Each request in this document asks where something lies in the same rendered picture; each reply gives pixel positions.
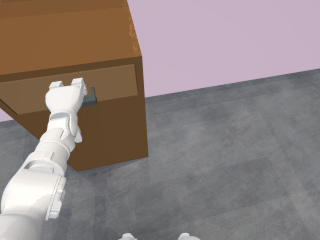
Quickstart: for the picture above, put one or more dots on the left robot shin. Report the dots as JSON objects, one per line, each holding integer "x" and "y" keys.
{"x": 127, "y": 235}

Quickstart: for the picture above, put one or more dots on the robot left forearm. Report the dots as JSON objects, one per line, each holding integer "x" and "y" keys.
{"x": 54, "y": 148}

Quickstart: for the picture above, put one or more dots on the handle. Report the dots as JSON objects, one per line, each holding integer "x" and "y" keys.
{"x": 89, "y": 100}

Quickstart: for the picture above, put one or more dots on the robot left hand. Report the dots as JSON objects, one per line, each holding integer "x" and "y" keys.
{"x": 60, "y": 97}

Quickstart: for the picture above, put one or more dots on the left robot upper arm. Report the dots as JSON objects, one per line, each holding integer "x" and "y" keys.
{"x": 34, "y": 197}

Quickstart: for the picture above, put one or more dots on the cabinet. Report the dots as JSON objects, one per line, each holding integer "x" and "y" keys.
{"x": 41, "y": 38}

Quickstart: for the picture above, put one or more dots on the drawer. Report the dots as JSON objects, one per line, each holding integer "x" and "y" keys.
{"x": 29, "y": 95}

